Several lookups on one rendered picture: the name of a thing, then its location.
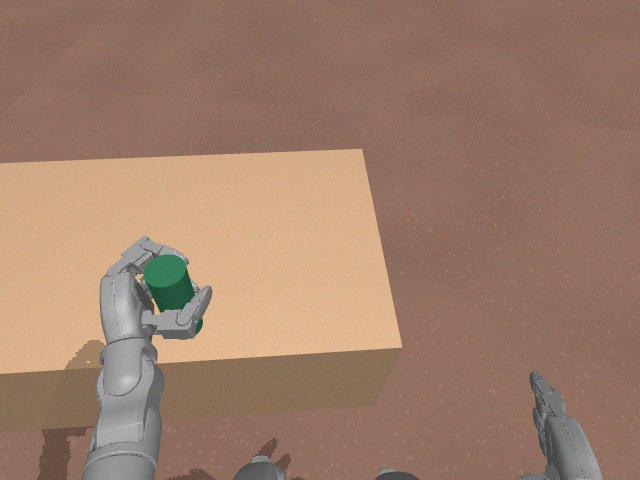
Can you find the can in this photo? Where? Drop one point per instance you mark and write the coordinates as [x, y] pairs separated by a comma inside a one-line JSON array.
[[169, 283]]

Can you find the left robot hand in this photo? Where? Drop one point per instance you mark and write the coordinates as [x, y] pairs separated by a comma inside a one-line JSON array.
[[126, 308]]

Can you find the right robot hand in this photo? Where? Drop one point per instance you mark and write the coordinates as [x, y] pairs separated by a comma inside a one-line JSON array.
[[561, 438]]

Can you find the left robot arm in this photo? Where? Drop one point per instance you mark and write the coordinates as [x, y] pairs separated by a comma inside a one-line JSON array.
[[126, 438]]

